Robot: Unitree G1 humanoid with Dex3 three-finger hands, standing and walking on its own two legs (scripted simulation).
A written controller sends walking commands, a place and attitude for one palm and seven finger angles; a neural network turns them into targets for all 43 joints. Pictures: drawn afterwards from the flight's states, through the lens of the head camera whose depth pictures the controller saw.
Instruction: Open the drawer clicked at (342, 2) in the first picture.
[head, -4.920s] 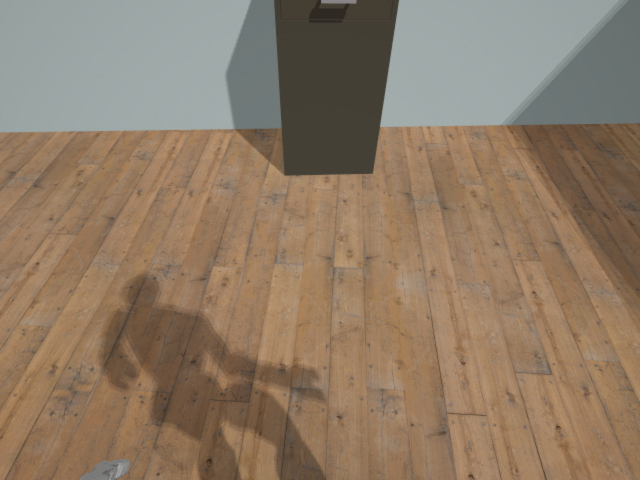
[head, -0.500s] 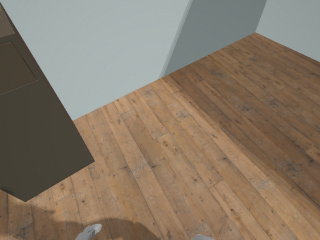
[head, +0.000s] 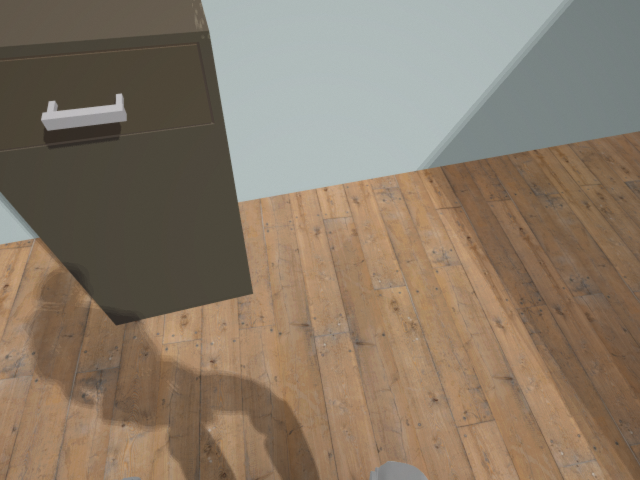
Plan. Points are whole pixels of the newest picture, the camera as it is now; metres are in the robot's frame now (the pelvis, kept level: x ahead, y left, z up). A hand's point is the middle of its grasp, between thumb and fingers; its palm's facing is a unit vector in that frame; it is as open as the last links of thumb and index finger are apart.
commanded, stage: turn to face it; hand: left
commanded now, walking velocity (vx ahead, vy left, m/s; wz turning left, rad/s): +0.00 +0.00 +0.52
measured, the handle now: (86, 109) +0.66 +0.45 +0.04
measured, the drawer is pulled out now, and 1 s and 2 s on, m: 0.00 0.00 0.00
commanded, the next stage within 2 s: take the last steps up to it in 0.40 s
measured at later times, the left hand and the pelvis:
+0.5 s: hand out of the picture +0.00 +0.13 -0.15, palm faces +0.28 -0.92 -0.28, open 7.3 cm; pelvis +0.00 -0.07 +0.00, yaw +15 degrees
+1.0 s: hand out of the picture -0.01 +0.18 -0.17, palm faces +0.38 -0.90 -0.20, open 7.4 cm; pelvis +0.03 -0.01 +0.00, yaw +20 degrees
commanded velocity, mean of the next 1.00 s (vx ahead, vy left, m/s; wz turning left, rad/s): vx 0.16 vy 0.02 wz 0.19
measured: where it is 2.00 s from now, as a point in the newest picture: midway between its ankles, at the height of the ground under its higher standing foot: (299, 473)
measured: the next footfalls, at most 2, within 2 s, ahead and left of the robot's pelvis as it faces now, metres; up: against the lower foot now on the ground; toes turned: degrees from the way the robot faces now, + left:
right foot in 0.22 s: +0.05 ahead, -0.16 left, +0.00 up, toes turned +4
left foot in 0.70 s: -0.04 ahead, +0.06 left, +0.00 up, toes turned +24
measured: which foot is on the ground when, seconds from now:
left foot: down 0.00-0.22, up 0.24-0.68, down 0.70-1.00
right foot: up 0.00-0.20, down 0.22-0.72, up 0.74-1.00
